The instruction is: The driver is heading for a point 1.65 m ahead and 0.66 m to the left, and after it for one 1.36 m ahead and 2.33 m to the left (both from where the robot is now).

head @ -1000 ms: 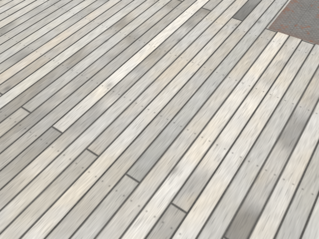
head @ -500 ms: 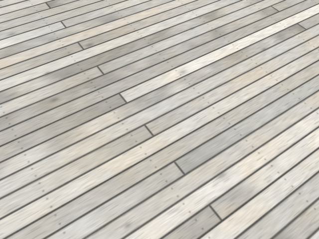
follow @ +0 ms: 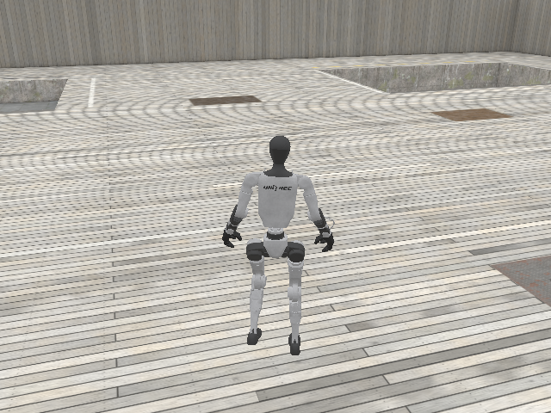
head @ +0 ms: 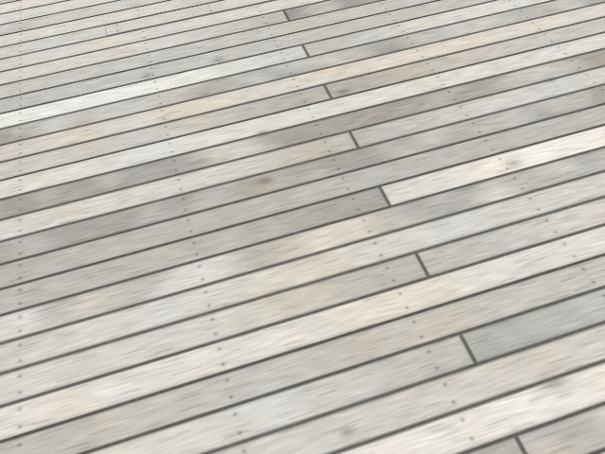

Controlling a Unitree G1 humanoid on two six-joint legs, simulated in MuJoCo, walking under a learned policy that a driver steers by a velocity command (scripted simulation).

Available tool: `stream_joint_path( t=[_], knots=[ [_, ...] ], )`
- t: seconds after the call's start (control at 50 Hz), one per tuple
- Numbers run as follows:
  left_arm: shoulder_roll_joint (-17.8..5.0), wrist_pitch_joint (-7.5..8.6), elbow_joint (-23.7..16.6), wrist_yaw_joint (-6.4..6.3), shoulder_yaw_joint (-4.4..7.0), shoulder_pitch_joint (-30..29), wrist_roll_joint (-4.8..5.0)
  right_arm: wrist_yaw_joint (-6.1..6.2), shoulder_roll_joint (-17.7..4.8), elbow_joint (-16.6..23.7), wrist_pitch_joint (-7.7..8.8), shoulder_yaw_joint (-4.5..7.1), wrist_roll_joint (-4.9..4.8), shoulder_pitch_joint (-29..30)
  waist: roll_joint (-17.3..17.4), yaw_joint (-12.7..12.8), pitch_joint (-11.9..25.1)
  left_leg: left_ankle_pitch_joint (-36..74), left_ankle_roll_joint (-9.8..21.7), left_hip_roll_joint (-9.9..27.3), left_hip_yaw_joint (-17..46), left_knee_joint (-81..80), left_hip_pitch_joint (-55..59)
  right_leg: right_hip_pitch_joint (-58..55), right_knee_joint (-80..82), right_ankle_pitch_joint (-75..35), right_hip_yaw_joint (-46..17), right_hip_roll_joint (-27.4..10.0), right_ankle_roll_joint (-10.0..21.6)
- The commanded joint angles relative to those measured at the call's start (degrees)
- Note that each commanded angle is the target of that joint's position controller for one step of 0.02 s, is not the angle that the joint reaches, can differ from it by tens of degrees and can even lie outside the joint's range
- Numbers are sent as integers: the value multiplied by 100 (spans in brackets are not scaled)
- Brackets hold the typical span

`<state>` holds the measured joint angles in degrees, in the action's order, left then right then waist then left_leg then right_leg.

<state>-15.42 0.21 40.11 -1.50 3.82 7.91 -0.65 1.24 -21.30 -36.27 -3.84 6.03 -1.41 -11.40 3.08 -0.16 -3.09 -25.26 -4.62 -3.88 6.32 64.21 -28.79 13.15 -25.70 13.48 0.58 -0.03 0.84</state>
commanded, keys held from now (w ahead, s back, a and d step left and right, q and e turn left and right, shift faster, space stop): q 0.18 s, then w+q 0.74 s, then w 0.08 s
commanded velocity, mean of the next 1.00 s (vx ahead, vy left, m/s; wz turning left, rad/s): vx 0.29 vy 0.00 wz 0.59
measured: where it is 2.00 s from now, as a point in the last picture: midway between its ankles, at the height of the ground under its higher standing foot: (136, 340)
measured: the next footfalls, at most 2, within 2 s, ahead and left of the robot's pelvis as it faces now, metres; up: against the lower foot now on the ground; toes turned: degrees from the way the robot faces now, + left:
left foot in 0.26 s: +0.02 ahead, +0.15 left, +0.00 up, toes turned +10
right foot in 0.74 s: +0.35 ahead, +0.02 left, +0.00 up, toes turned +29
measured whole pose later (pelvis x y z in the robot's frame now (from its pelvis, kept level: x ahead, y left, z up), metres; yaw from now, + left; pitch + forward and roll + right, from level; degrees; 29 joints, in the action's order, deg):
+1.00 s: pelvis +0.29 +0.12 +0.00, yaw +34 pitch +1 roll -2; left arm -15.9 5.7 46.2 0.5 4.1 17.8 -0.1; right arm 0.1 -18.7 -36.5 0.9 3.8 -1.3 -12.5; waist 3.2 3.1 -1.9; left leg -13.5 -0.4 4.4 3.9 58.8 -37.3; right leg 4.3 -16.3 13.3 6.0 1.7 1.5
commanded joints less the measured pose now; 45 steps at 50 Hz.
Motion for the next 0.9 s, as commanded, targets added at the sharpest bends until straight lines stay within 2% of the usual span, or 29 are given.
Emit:
stream_joint_path(
  t=[0.02, 0.1, 0.18, 0.22, 0.24, 0.26, 0.28, 0.3, 0.32, 0.34, 0.36, 0.4, 0.46, 0.54, 0.62, 0.68, 0.7, 0.72, 0.74, 0.76, 0.78, 0.8, 0.82, 0.84, 0.86, 0.9],
  knots=[
    [-876, -4, -389, -94, 204, -101, -25, -24, -288, 520, 55, 72, -39, 262, -1224, 172, 397, 181, -193, 329, -265, -163, -674, -984, 769, -1914, -890, -1391, 1178],
    [-1175, -73, -372, -36, 314, -99, 19, -113, -135, 667, 69, -35, 33, 410, -1302, 273, 632, 82, -135, 585, -586, -1360, 33, -1038, 685, -2272, -562, -1612, 1226],
    [-1311, -71, -321, 58, 364, -135, 157, -191, -257, 656, 18, 17, 5, 172, -1362, 158, 670, 417, 109, 510, -899, -2473, 751, -886, 430, -2344, -347, -1755, 1088],
    [-1272, -50, -255, 72, 363, -118, 283, -216, -235, 508, 2, 53, -12, -238, -1186, -77, 744, 1065, 448, 318, -1132, -3482, 1633, -385, 144, -864, -99, -1651, 764],
    [-999, -28, -168, 87, 292, 66, 248, -181, -372, 330, 18, 141, -42, -686, -799, -197, 828, 1028, 662, 231, -972, -3756, 2524, 324, -429, 275, 202, -1406, 485],
    [-520, -10, -263, 142, 134, -38, 50, -114, -854, 231, 74, 288, -85, -1276, 626, -363, 773, 836, 1162, 1346, 768, -4345, 3424, 1749, -2304, 1770, 845, -798, -19],
    [-492, 83, -757, 107, 110, -620, 9, -177, -1431, 365, 287, 344, 58, -1387, 1439, -494, 631, -398, 2370, 2502, 3462, -5017, 3271, 3394, -3494, 2551, 191, 98, -218],
    [-876, 191, -792, 119, 215, -916, 146, -221, -957, 384, 479, 206, 158, -1228, 796, -613, 452, -1211, 2440, 2513, 3436, -5380, 3108, 3614, -3966, 2165, -481, -200, -96],
    [-1053, 261, -758, 166, 279, -840, 235, -203, -689, 339, 581, 93, 144, -977, 784, -401, 138, -1561, 2184, 2309, 3019, -5470, 2851, 3605, -3842, 1548, -557, -345, 51],
    [-1090, 308, -585, 170, 317, -644, 179, -167, -554, 366, 618, 38, 86, -760, 567, -256, 14, -1325, 1948, 2049, 2586, -5428, 2748, 3472, -3680, 1044, -520, -451, 48],
    [-1086, 353, -523, 169, 324, -591, 80, -118, -484, 360, 606, -9, 53, -618, 538, -191, -19, -873, 1819, 1847, 2259, -5446, 2689, 3341, -3380, 590, -517, -475, -24],
    [-931, 442, -423, 217, 295, -547, 43, -41, -450, 351, 631, -53, 129, -672, 494, -144, 54, -5, 1711, 1544, 1792, -5512, 2587, 2977, -3035, -193, -398, -346, -151],
    [-767, 498, -373, 230, 233, -686, 50, 23, -499, 228, 682, -41, 114, -900, 351, -204, 79, 817, 1663, 1376, 1397, -5462, 2581, 2776, -2161, -871, -354, -188, -333],
    [-646, 540, -471, 279, 152, -1126, 115, 48, -625, 24, 667, 8, 35, -1140, 456, -385, -74, 1044, 1627, 1275, 1300, -5348, 2299, 2337, -1053, -1220, -407, -22, -499],
    [-665, 635, -619, 367, 109, -1468, 161, 48, -635, -152, 610, 22, -33, -1327, 410, -494, -179, 1181, 1639, 1351, 1591, -5072, 2233, 1954, -445, -1126, -446, 54, -435],
    [-877, 718, -584, 381, 186, -1125, 181, 42, -652, -176, 566, 43, -29, -1209, 648, -275, -28, 1826, 1507, 1426, 1889, -4733, 2265, 1209, -254, -788, -416, 119, -249],
    [-957, 742, -509, 359, 233, -797, 176, 39, -594, -161, 550, 30, -32, -1136, 706, -92, 95, 2176, 1430, 1364, 1901, -4500, 2241, 751, -95, -743, -341, 147, -137],
    [-1098, 760, -376, 309, 320, -232, 149, 29, -449, -120, 549, -19, -8, -1043, 653, 214, 432, 2727, 1260, 1084, 1733, -3908, 2067, -144, 134, -837, -288, 119, 37],
    [-1353, 769, -277, 251, 403, 649, 79, 5, -153, -7, 556, -126, 84, -953, 282, 629, 1232, 2465, 1039, 727, 1383, -2476, 1466, -1613, 17, -599, -919, -594, 389],
    [-1887, 701, -109, 232, 517, 1416, -35, 24, 333, 184, 604, -272, -6, -1497, -1508, 502, 2247, 134, 574, -165, 618, -378, -456, -3682, 350, 708, -3380, -2020, 1242],
    [-1445, 673, -66, 290, 408, 1328, 52, 46, -94, 138, 638, -209, -133, -1648, -1898, 399, 2003, -821, 494, 101, 597, 602, -1330, -3484, 984, 1836, -4561, -2413, 1376],
    [-1027, 634, -131, 265, 285, 991, 93, 33, -523, 82, 629, -88, -153, -1190, -1341, 456, 1125, -333, 492, 422, 526, 886, -1601, -2730, 1083, 1941, -3735, -2194, 1159],
    [-859, 583, -161, 232, 228, 722, 70, 31, -551, 107, 607, -77, -93, -850, -964, 399, 644, 91, 486, 650, 286, 841, -1494, -2071, 1101, 1232, -2874, -1954, 1013],
    [-696, 554, -113, 211, 175, 569, 50, 6, -458, 151, 607, -78, -19, -619, -800, 334, 306, 387, 479, 797, 230, 613, -1375, -1520, 1229, 546, -2298, -1715, 959],
    [-620, 564, -82, 184, 136, 488, 4, -30, -354, 173, 588, -72, -10, -572, -906, 221, 193, 598, 493, 940, 210, 452, -1149, -1165, 1358, 111, -1839, -1549, 887],
    [-626, 615, -7, 165, 143, 451, 25, -87, -84, 198, 531, -126, -49, -563, -973, 144, 104, 784, 481, 1023, 49, 290, -1013, -843, 1595, -387, -1263, -1440, 921]
  ],
)
Keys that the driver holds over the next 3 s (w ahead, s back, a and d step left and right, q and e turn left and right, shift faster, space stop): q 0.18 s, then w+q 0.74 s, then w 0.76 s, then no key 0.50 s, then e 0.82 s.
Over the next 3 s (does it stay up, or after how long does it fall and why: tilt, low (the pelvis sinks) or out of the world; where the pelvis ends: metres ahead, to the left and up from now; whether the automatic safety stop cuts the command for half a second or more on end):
stays up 0.79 0.44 0.00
